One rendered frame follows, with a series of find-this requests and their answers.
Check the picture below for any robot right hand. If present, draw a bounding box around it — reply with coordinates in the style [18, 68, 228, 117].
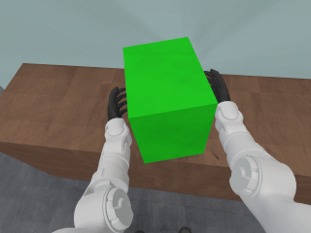
[203, 69, 231, 104]

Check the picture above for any robot left forearm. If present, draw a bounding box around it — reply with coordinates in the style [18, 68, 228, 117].
[74, 117, 132, 225]

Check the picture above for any right robot upper arm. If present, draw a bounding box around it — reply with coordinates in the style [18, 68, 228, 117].
[229, 155, 311, 233]

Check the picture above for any pedestal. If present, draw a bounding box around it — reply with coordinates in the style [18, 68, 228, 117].
[0, 63, 311, 206]

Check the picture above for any robot right forearm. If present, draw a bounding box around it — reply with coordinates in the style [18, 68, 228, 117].
[215, 101, 296, 189]

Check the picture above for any carton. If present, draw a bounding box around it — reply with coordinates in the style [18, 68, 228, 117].
[122, 37, 218, 164]

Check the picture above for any left robot upper arm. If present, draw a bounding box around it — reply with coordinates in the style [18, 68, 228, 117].
[52, 186, 134, 233]

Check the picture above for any robot left hand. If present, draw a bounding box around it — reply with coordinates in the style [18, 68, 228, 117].
[107, 86, 128, 121]

